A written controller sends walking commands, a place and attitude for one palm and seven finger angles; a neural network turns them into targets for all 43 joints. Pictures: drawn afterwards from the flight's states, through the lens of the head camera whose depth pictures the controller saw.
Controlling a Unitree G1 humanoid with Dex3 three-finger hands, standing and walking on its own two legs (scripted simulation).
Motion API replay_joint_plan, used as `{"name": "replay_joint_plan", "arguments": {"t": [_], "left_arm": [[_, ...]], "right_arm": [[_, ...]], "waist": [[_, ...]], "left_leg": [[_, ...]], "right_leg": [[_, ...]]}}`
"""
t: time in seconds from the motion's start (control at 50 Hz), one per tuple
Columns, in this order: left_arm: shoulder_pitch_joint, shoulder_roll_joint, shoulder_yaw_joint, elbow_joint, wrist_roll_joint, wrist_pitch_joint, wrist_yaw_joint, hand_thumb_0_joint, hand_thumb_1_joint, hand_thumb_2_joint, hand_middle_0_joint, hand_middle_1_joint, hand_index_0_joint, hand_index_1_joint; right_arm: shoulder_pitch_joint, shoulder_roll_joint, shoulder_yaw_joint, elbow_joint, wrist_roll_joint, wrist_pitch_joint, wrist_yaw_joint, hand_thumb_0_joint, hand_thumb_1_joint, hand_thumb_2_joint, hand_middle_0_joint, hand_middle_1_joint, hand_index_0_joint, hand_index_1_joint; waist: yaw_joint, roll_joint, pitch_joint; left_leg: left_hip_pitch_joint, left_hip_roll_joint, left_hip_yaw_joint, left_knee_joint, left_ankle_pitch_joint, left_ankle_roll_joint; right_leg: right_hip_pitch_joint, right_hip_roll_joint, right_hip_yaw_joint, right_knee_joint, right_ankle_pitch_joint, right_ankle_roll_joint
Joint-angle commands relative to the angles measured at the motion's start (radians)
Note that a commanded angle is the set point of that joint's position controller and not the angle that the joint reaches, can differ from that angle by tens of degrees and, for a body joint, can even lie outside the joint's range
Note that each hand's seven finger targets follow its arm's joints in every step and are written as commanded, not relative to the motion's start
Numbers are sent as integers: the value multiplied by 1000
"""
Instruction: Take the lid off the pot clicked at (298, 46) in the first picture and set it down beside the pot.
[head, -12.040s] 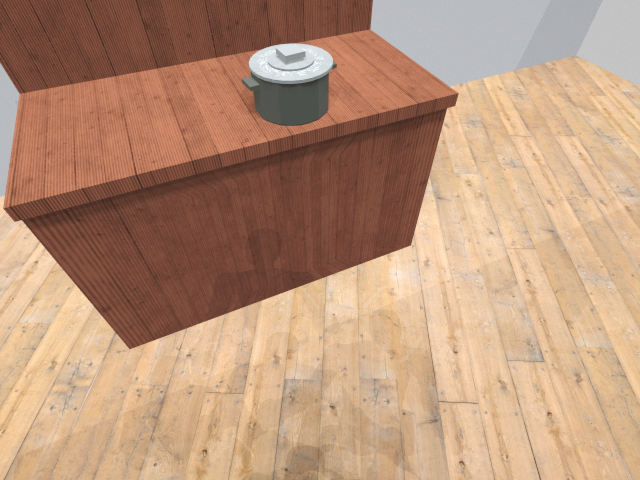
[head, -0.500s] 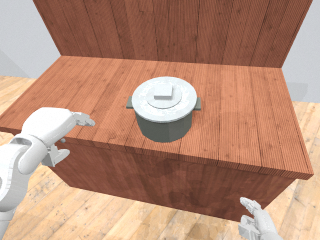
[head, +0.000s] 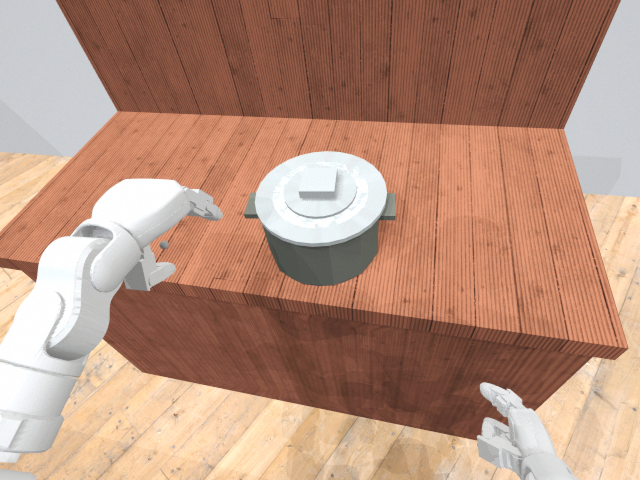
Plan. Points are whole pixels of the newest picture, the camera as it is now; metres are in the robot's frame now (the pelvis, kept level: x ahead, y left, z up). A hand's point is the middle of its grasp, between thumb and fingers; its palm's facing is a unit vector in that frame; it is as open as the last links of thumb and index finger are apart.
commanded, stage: move the open hand above the knob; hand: left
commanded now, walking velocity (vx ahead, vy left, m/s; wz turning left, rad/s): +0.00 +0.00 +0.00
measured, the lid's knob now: (318, 182) +0.52 +0.05 +0.07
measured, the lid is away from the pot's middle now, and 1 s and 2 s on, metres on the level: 0.00 0.00 0.00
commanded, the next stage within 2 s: lower the open fingers around the knob in 1.94 s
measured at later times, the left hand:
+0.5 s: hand (233, 203) +0.41 +0.15 +0.14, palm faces -0.21 +0.00 -0.98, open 10.1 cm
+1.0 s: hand (279, 175) +0.46 +0.09 +0.14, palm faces -0.25 +0.01 -0.97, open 10.1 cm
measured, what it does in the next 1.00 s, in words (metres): stands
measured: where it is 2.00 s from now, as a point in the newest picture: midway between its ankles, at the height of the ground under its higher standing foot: outside the picture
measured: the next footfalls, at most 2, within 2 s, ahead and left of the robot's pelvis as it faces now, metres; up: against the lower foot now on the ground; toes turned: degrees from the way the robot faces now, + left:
none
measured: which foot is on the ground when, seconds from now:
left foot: down 0.00-1.00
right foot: down 0.00-1.00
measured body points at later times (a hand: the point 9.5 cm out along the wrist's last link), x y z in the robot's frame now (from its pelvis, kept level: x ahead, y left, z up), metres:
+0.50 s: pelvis +0.01 -0.01 +0.00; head +0.04 -0.06 +0.44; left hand +0.41 +0.14 +0.19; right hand +0.18 -0.25 -0.12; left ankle -0.02 +0.11 -0.74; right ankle +0.04 -0.14 -0.74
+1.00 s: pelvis +0.01 -0.01 +0.00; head +0.05 -0.05 +0.44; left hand +0.47 +0.09 +0.19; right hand +0.16 -0.25 -0.13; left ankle -0.02 +0.11 -0.74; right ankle +0.04 -0.14 -0.74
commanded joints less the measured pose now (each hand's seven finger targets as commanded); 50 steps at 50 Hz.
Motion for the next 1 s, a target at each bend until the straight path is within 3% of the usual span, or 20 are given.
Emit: {"name": "replay_joint_plan", "arguments": {"t": [0.0, 0.06, 0.08, 0.14, 0.16, 0.2, 0.28, 0.3, 0.36, 0.4, 0.44, 0.58, 0.62, 0.66, 0.7, 0.72, 0.78, 0.84, 0.96, 0.98], "left_arm": [[-443, 222, 122, -130, 27, 18, 47, 0, -298, 1425, -832, -81, -832, -81], [-492, 226, 122, -125, 41, 25, 56, 0, -298, 1425, -832, -81, -832, -81], [-479, 208, 110, -71, 38, 30, 59, 0, -298, 1425, -832, -81, -832, -81], [-462, 198, 113, -51, 36, 36, 69, 0, -298, 1425, -832, -81, -832, -81], [-510, 159, 64, -56, 42, 39, 62, 0, -298, 1425, -832, -81, -832, -81], [-527, 127, 31, -15, 46, 53, 66, 0, -298, 1425, -832, -81, -832, -81], [-622, 178, 59, 40, 62, 65, 78, 0, -298, 1425, -832, -81, -832, -81], [-655, 147, 25, 52, 65, 69, 78, 0, -298, 1425, -832, -81, -832, -81], [-696, 172, 54, 25, 66, 63, 84, 0, -298, 1425, -832, -81, -832, -81], [-679, 81, -19, 109, 59, 75, 81, 0, -298, 1425, -832, -81, -832, -81], [-684, 104, 6, 149, 62, 82, 89, 0, -298, 1425, -832, -81, -832, -81], [-767, 98, -2, 152, 76, 96, 102, 0, -298, 1425, -832, -81, -832, -81], [-793, 55, -42, 218, 79, 111, 104, 0, -298, 1425, -832, -81, -832, -81], [-853, 16, -81, 193, 82, 121, 105, 0, -298, 1425, -832, -81, -832, -81], [-901, 29, -79, 213, 90, 126, 110, 0, -298, 1425, -832, -81, -832, -81], [-925, -10, -111, 244, 91, 133, 109, 0, -298, 1425, -832, -81, -832, -81], [-989, 39, -72, 277, 94, 135, 116, 0, -298, 1425, -832, -81, -832, -81], [-1008, -13, -106, 384, 90, 141, 119, 0, -298, 1425, -832, -81, -832, -81], [-1114, -79, -160, 461, 99, 145, 122, 0, -298, 1425, -832, -81, -832, -81], [-1139, -58, -139, 455, 100, 144, 125, 0, -298, 1425, -832, -81, -832, -81]], "right_arm": [[-125, -97, -30, -147, 4, -34, -3, 0, -900, -900, 200, 300, 200, 300], [-123, -88, -25, -145, 1, -37, -1, 0, -900, -900, 200, 300, 200, 300], [-114, -86, -28, -144, 5, -38, -4, 0, -900, -900, 200, 300, 200, 300], [-120, -93, -31, -155, 13, -41, 1, 0, -900, -900, 200, 300, 200, 300], [-119, -83, -23, -147, 9, -35, 3, 0, -900, -900, 200, 300, 200, 300], [-116, -85, -27, -144, 14, -34, 4, 0, -900, -900, 200, 300, 200, 300], [-107, -90, -27, -137, 18, -28, -5, 0, -900, -900, 200, 300, 200, 300], [-110, -87, -23, -134, 18, -26, -7, 0, -900, -900, 200, 300, 200, 300], [-98, -82, -26, -137, 16, -33, -5, 0, -900, -900, 200, 300, 200, 300], [-92, -81, -28, -128, 22, -29, -3, 0, -900, -900, 200, 300, 200, 300], [-82, -93, -32, -126, 28, -26, -1, 0, -900, -900, 200, 300, 200, 300], [-79, -82, -32, -124, 26, -24, 4, 0, -900, -900, 200, 300, 200, 300], [-74, -83, -28, -112, 31, -16, 2, 0, -900, -900, 200, 300, 200, 300], [-74, -81, -31, -112, 30, -12, 3, 0, -900, -900, 200, 300, 200, 300], [-77, -82, -30, -108, 30, -10, 0, 0, -900, -900, 200, 300, 200, 300], [-72, -79, -31, -101, 31, -8, -2, 0, -900, -900, 200, 300, 200, 300], [-54, -84, -31, -91, 29, -6, -7, 0, -900, -900, 200, 300, 200, 300], [-37, -86, -30, -76, 32, 1, -11, 0, -900, -900, 200, 300, 200, 300], [-16, -79, -32, -62, 27, 9, -13, 0, -900, -900, 200, 300, 200, 300], [-9, -81, -36, -58, 26, 9, -13, 0, -900, -900, 200, 300, 200, 300]], "waist": [[-15, -88, -298], [-12, -70, -378], [-16, -103, -335], [-13, -85, -349], [-16, -90, -374], [-24, -99, -327], [-28, -129, -342], [-33, -108, -338], [-24, -96, -427], [-40, -125, -376], [-41, -127, -359], [-37, -143, -415], [-47, -160, -378], [-54, -134, -413], [-60, -136, -422], [-68, -126, -411], [-66, -140, -446], [-80, -162, -420], [-94, -163, -453], [-92, -156, -459]], "left_leg": [[10, -8, 35, -63, 222, 12], [35, -14, 33, -53, 278, 13], [19, -11, 36, -46, 262, 13], [15, -13, 33, -34, 247, 15], [19, -17, 43, -50, 266, 11], [4, -13, 45, -45, 241, 11], [-15, -12, 47, -44, 206, 15], [-14, -15, 49, -48, 192, 14], [17, -17, 45, -35, 258, 17], [-4, -17, 48, -32, 243, 14], [-14, -13, 47, -29, 230, 17], [-9, -18, 54, -18, 279, 19], [-30, -17, 62, -23, 250, 17], [-8, -19, 59, -20, 256, 19], [-6, -19, 54, -15, 258, 19], [-1, -19, 54, -12, 257, 19], [-2, -19, 52, -9, 260, 22], [-20, -18, 55, -11, 237, 22], [-12, -20, 57, -11, 257, 25], [-8, -18, 56, -10, 264, 24]], "right_leg": [[173, 37, -47, -18, 166, -52], [209, 37, -45, 2, 209, -57], [189, 38, -45, 3, 208, -54], [187, 39, -37, 18, 206, -58], [204, 36, -44, 14, 216, -56], [167, 37, -47, 15, 203, -55], [178, 34, -39, 19, 179, -54], [165, 32, -42, 19, 166, -54], [212, 33, -38, 40, 224, -57], [171, 34, -46, 39, 226, -54], [159, 36, -44, 40, 218, -57], [197, 31, -39, 60, 294, -54], [166, 32, -43, 56, 271, -51], [162, 32, -45, 60, 263, -54], [159, 33, -45, 67, 270, -55], [136, 34, -48, 67, 264, -56], [159, 33, -44, 70, 277, -57], [132, 34, -50, 66, 261, -56], [129, 33, -50, 71, 288, -56], [134, 32, -48, 72, 299, -57]]}}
